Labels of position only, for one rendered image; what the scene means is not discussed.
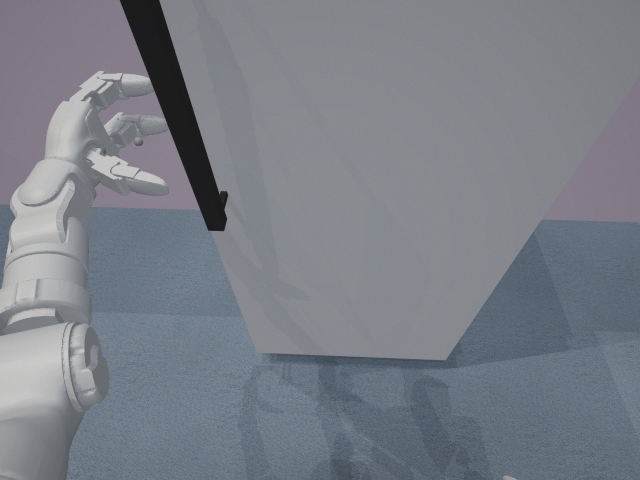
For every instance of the robot left upper arm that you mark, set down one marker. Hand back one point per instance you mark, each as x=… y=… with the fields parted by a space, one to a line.
x=49 y=378

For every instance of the left robot forearm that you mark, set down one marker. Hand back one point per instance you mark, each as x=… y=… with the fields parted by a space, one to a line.
x=46 y=266

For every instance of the fridge door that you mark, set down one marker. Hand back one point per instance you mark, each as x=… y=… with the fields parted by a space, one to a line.
x=386 y=160

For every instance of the robot left hand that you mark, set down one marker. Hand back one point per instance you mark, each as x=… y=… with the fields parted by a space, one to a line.
x=75 y=131

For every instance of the handle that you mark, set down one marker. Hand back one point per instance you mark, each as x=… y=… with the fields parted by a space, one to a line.
x=150 y=31

